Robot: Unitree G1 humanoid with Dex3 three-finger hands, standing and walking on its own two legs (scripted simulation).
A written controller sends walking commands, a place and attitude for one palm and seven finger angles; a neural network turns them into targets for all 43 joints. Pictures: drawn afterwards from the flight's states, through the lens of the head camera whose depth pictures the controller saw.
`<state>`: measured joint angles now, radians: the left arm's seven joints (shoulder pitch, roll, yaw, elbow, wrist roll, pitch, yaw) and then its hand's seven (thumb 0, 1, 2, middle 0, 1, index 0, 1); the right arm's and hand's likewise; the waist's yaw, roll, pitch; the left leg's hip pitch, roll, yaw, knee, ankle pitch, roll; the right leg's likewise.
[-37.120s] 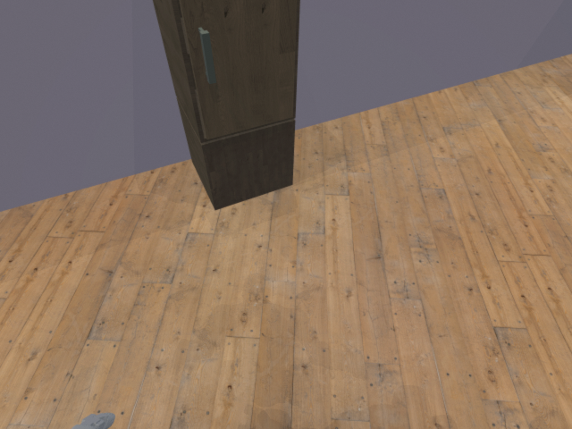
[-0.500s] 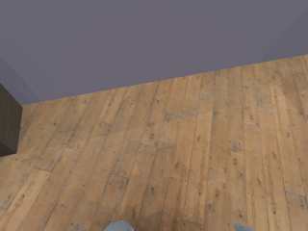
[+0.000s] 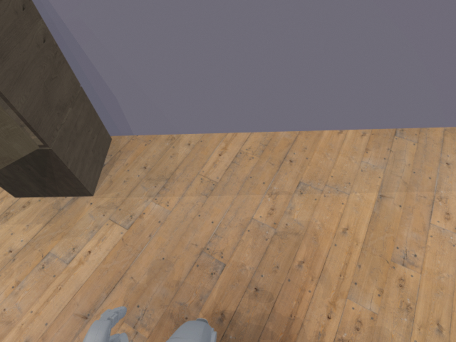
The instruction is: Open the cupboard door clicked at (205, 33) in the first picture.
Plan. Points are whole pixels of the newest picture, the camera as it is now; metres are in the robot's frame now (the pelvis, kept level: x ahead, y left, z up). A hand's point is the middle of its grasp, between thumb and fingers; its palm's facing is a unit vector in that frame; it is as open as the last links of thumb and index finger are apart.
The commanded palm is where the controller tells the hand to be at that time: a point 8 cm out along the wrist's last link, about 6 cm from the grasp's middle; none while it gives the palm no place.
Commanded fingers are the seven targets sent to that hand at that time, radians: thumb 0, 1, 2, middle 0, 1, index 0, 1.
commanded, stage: turn to face it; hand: left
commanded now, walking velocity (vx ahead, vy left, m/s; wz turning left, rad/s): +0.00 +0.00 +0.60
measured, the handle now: out of the picture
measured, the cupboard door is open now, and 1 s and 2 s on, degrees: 43 43 43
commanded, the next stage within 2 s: take the last steps up to it in 1.10 s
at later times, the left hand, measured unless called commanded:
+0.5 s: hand out of the picture +0.02 +0.25 -0.16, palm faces +0.34 -0.90 -0.28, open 7.4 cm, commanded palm none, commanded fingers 0.00 0.90 0.90 -0.20 -0.30 -0.20 -0.30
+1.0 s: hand out of the picture -0.03 +0.17 -0.16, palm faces +0.60 -0.77 -0.22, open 7.3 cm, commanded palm none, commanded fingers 0.00 0.90 0.90 -0.20 -0.30 -0.20 -0.30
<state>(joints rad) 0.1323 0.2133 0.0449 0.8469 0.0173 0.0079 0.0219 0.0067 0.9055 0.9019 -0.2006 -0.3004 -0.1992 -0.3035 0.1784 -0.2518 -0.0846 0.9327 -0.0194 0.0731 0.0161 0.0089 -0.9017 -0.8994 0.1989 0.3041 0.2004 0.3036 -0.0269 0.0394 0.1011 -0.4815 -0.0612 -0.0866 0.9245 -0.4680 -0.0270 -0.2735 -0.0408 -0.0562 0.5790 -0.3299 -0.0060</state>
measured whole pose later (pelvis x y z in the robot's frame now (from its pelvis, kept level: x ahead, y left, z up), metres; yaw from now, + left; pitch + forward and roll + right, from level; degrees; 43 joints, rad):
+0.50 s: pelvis +0.02 +0.01 +0.00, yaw +18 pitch +1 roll +0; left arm 0.17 0.27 0.08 0.91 0.02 0.06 0.01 0.01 0.91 0.90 -0.20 -0.30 -0.20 -0.30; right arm 0.12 -0.23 -0.04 0.90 -0.02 0.03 0.00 0.01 -0.90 -0.90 0.20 0.30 0.20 0.30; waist 0.02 -0.03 0.11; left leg -0.31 -0.03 -0.01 0.52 -0.24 0.03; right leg -0.48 -0.09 -0.01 1.06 -0.43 0.09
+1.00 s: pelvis +0.04 -0.02 +0.00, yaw +36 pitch +0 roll +2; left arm 0.23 0.20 0.05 0.92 0.02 0.00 0.02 0.01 0.91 0.90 -0.21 -0.30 -0.20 -0.30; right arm 0.12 -0.23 -0.06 0.95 -0.01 0.06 0.02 0.01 -0.91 -0.90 0.19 0.30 0.20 0.30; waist 0.01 -0.04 0.11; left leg -0.32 0.00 0.07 0.68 -0.41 -0.04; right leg -0.21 -0.13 -0.19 0.56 -0.34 0.01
